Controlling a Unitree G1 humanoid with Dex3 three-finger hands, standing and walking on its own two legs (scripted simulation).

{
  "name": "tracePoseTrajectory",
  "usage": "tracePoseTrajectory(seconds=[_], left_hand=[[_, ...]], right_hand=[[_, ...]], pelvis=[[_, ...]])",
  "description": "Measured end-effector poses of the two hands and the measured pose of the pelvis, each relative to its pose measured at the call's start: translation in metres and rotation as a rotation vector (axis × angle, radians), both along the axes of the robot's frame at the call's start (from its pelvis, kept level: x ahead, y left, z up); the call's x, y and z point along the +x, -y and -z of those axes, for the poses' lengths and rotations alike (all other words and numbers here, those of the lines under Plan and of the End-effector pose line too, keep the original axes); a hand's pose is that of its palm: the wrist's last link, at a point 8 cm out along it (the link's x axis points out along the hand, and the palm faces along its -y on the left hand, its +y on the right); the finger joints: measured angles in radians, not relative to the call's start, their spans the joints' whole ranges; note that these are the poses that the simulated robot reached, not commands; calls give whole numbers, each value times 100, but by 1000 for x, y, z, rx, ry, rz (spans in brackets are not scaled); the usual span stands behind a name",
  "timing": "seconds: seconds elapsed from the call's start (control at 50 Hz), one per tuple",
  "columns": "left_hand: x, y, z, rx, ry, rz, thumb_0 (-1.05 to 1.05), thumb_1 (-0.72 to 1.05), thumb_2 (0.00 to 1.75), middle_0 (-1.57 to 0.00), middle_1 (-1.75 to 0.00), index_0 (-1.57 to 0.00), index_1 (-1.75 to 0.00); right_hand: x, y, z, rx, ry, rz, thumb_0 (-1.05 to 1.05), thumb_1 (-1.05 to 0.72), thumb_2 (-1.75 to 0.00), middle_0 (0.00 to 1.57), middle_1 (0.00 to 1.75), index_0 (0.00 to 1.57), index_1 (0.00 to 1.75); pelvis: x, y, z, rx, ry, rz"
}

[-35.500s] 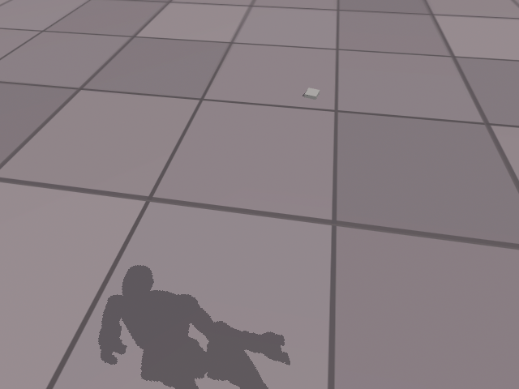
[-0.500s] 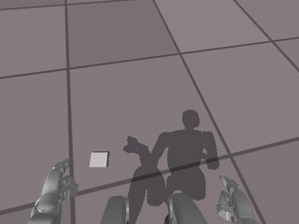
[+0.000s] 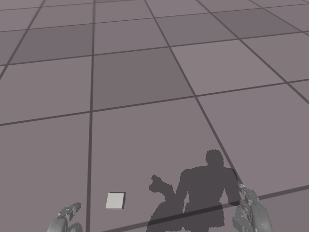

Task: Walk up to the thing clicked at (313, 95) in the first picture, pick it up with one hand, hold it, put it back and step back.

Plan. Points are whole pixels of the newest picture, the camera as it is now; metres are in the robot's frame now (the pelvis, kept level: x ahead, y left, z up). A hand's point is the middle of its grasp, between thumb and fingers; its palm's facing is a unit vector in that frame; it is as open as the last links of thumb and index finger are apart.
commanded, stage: home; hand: left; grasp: from above
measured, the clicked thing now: (115, 201) +0.46 +0.24 -0.70
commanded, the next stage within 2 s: stand in 1.84 s
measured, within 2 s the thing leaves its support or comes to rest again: neither
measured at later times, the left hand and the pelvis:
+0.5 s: hand out of the picture +0.16 +0.18 -0.05, palm faces +0.04 -0.98 -0.21, open 7.4 cm; pelvis +0.00 +0.00 +0.00, yaw +0 degrees
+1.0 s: hand out of the picture +0.16 +0.18 -0.05, palm faces +0.04 -0.98 -0.21, open 7.4 cm; pelvis +0.00 +0.00 +0.00, yaw +0 degrees
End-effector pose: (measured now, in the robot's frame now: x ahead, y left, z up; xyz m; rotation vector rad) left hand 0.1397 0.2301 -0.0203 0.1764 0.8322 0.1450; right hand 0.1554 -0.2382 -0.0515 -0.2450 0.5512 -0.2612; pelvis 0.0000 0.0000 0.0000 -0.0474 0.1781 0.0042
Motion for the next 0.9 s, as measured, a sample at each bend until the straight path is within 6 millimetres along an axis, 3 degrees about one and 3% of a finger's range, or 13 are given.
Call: tracePoseTrajectory(seconds=[0.16, 0.54, 0.9], left_hand=[[1, 1, 3, -5, -3, 1, 1, 91, 90, -21, -30, -20, -30], [7, 3, 2, -1, 1, 21, 1, 91, 90, -21, -30, -20, -30], [4, 1, 2, 2, 1, 23, 1, 91, 90, -21, -30, -20, -30]], right_hand=[[6, 0, -1, -9, 7, -25, 1, -90, -90, 21, 30, 21, 30], [-16, 5, 9, -4, -52, 18, 1, -90, -90, 21, 30, 21, 30], [-10, 4, 6, -4, -26, 6, 1, -90, -90, 21, 30, 21, 30]], pelvis=[[1, 2, 1, 2, 5, -2], [2, 1, 1, 2, 7, 7], [0, 0, 1, 3, 9, 7]])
